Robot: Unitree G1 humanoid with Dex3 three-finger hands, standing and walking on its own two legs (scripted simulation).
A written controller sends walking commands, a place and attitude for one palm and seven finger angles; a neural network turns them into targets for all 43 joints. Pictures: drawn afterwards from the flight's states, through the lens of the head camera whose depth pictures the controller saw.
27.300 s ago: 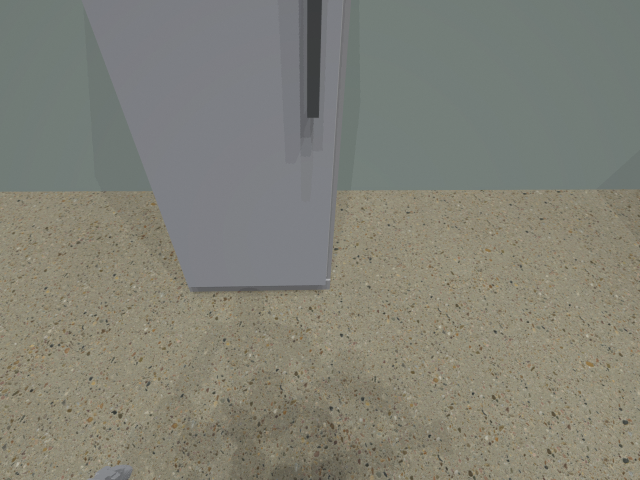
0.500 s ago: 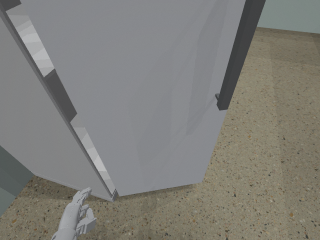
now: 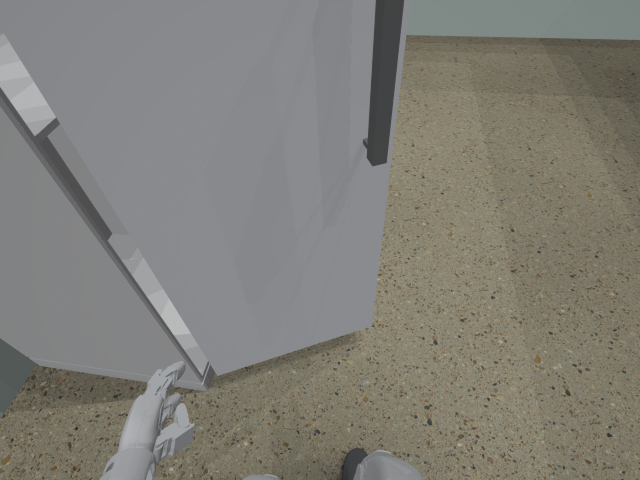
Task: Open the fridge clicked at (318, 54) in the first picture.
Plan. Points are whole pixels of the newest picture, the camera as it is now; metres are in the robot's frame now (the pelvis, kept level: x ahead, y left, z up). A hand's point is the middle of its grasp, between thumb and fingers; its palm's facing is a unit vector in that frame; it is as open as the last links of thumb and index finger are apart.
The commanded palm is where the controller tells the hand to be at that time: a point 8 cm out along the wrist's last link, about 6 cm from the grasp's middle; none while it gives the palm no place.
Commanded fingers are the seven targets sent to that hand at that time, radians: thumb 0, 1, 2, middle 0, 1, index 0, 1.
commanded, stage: step back with the hand held close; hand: right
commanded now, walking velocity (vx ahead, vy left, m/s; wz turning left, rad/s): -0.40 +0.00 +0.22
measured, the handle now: (380, 30) +0.62 -0.06 +0.26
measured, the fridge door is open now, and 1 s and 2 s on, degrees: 63 63 63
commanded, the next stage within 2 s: stop stepping back and stand still in 0.12 s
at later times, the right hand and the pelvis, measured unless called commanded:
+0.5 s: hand out of the picture +0.06 -0.29 +0.22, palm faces +0.26 +0.88 -0.39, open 7.4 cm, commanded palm +0.03 -0.34 +0.20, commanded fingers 0.00 -0.90 -0.90 0.20 0.30 0.20 0.30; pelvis -0.17 -0.08 +0.01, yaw +13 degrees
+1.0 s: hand out of the picture -0.01 -0.36 +0.21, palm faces +0.29 +0.84 -0.46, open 7.4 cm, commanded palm -0.05 -0.39 +0.20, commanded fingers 0.00 -0.90 -0.90 0.20 0.30 0.20 0.30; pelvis -0.26 -0.14 +0.01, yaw +14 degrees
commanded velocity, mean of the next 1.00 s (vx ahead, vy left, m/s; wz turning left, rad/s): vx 0.11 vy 0.08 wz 0.04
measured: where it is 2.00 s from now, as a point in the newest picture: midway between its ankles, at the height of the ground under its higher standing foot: outside the picture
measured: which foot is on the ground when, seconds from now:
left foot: down 0.00-0.16, up 0.18-0.46, down 0.48-0.66, up 0.68-0.90, down 0.92-1.00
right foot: down 0.00-0.06, up 0.08-0.16, down 0.18-0.44, up 0.46-0.64, down 0.66-1.00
